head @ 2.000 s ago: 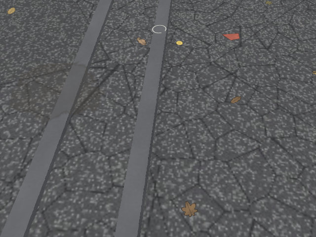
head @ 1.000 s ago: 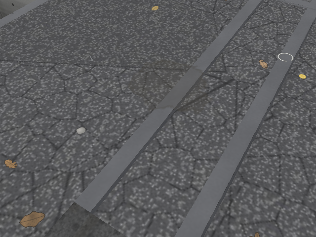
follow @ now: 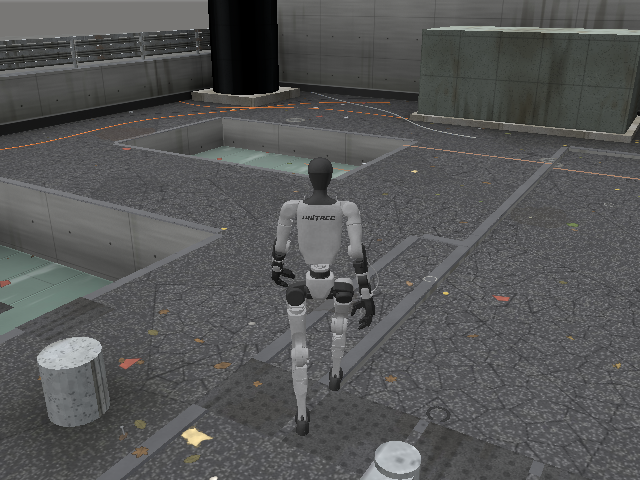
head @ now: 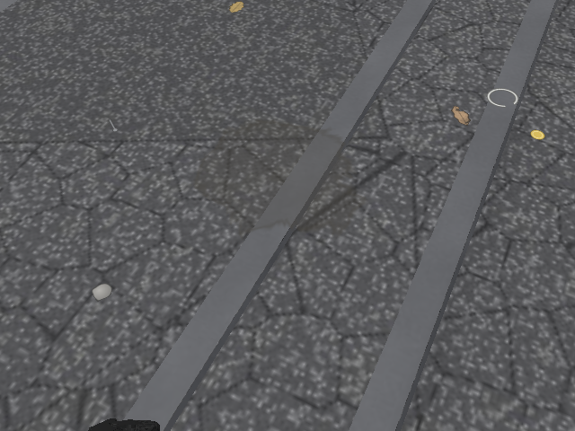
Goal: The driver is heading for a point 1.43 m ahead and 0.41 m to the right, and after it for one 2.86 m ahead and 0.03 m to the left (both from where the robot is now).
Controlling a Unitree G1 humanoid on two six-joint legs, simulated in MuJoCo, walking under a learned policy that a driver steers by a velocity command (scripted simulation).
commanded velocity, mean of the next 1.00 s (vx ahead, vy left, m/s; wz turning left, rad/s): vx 0.49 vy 0.00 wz -0.20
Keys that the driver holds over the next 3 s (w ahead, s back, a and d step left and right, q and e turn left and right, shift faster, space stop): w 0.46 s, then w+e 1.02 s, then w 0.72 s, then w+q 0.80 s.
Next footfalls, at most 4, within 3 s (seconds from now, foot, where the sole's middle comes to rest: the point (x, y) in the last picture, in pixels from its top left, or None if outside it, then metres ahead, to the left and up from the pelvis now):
0.02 right None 0.20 -0.08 -0.76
0.58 left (241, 397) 0.52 0.09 -0.76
1.12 right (326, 297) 0.76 -0.13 -0.76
1.68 left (321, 187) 1.13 -0.16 -0.76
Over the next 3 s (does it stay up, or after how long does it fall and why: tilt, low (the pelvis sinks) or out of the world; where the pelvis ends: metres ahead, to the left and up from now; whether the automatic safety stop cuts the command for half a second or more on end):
stays up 1.50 -0.51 0.02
